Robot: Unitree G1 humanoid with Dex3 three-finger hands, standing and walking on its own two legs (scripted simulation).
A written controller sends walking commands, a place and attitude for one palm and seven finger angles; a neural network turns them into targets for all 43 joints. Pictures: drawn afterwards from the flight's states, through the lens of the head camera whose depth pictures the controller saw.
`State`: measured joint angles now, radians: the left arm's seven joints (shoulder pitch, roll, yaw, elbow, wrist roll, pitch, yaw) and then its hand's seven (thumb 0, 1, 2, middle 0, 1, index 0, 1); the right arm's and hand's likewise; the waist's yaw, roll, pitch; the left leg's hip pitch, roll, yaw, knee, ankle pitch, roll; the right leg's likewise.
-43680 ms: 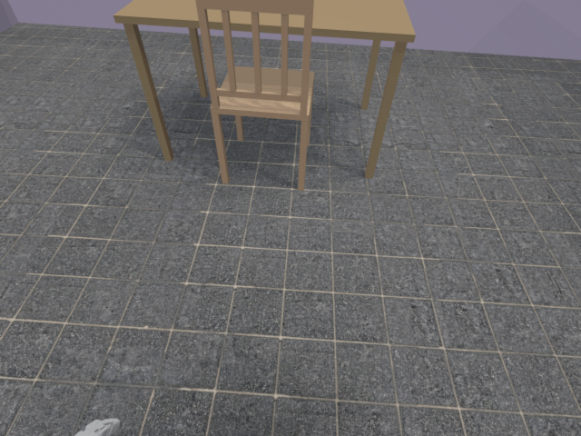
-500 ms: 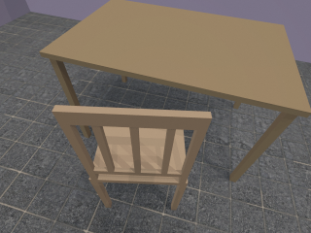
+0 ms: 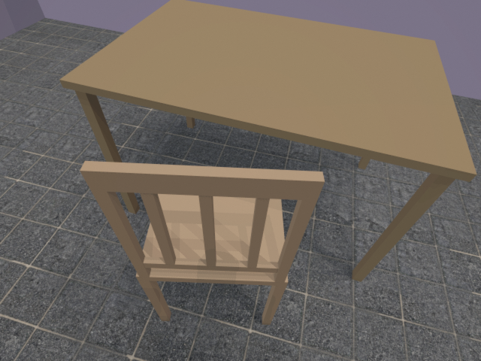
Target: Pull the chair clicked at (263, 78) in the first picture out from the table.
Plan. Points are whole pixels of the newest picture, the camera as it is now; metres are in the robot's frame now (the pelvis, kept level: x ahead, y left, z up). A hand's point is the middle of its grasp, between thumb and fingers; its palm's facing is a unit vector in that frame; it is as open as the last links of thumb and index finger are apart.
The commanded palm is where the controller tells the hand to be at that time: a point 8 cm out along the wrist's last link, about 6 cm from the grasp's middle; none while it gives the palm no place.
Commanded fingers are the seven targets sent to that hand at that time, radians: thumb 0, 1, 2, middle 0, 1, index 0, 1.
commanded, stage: shuffle to correct the standing spot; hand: left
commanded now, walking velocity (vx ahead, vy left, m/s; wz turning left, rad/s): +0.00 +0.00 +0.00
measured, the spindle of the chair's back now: (209, 233) +0.39 +0.10 -0.10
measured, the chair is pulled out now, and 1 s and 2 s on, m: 0.22 0.22 0.22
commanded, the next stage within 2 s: come to a stop and stand still in 0.12 s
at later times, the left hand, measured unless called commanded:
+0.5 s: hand out of the picture +0.00 +0.19 -0.17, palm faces +0.01 -0.97 -0.26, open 7.4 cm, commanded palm none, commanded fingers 0.00 0.90 0.90 -0.20 -0.30 -0.20 -0.30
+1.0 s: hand out of the picture -0.03 +0.16 -0.18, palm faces +0.00 -0.98 -0.18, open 7.4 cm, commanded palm none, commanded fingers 0.00 0.90 0.90 -0.20 -0.30 -0.20 -0.30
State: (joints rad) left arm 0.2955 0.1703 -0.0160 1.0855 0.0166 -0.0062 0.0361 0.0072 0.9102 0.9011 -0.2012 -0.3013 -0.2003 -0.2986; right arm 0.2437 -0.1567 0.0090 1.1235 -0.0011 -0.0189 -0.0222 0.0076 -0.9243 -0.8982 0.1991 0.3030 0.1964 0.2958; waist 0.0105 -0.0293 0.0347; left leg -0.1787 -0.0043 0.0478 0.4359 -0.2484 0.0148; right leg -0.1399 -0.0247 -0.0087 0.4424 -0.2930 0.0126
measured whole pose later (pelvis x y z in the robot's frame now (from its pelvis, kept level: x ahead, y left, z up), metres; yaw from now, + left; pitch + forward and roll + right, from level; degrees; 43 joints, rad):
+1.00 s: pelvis -0.03 -0.01 +0.00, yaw +0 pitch -1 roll +1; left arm 0.30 0.17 -0.03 1.06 0.02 -0.01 0.03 0.01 0.91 0.90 -0.20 -0.30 -0.20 -0.30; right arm 0.29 -0.17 0.01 1.08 0.00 -0.02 -0.01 0.01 -0.91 -0.90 0.20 0.30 0.20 0.30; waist 0.00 -0.02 0.03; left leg -0.24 0.01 0.04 0.47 -0.22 0.00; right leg -0.21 -0.01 -0.01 0.50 -0.28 0.00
